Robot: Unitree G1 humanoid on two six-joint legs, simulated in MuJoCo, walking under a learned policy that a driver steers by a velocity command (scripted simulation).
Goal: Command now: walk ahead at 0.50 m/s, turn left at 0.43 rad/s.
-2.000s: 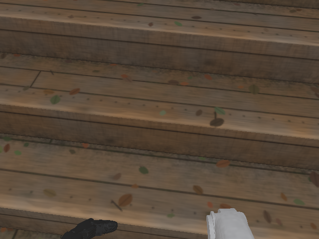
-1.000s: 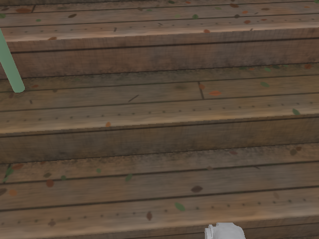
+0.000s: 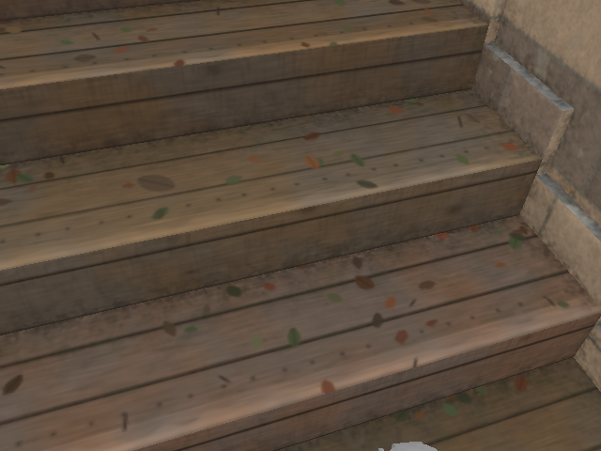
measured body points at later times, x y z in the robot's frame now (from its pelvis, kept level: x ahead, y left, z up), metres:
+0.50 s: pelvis +0.30 -0.04 +0.15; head +0.29 -0.03 +0.60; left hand +0.26 +0.19 +0.00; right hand +0.47 -0.25 +0.03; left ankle +0.25 +0.09 -0.31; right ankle +0.34 -0.12 -0.55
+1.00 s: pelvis +0.54 +0.10 +0.27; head +0.55 +0.10 +0.72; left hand +0.43 +0.29 +0.12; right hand +0.74 -0.06 +0.14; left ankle +0.55 +0.19 -0.39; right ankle +0.48 -0.11 -0.24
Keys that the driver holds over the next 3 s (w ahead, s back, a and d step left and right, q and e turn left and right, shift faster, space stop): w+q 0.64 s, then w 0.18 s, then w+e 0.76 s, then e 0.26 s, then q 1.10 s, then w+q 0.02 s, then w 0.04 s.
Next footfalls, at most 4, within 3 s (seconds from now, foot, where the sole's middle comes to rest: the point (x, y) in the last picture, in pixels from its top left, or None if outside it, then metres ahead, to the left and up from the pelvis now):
0.26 right None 0.38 -0.12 -0.59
0.82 left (168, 376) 0.58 0.21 -0.42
1.36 right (243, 179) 0.92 0.08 -0.26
1.90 left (143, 46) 1.15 0.28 -0.09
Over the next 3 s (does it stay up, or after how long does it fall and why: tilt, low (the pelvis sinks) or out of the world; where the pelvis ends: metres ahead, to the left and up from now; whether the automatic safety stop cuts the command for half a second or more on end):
stays up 1.10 0.18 0.67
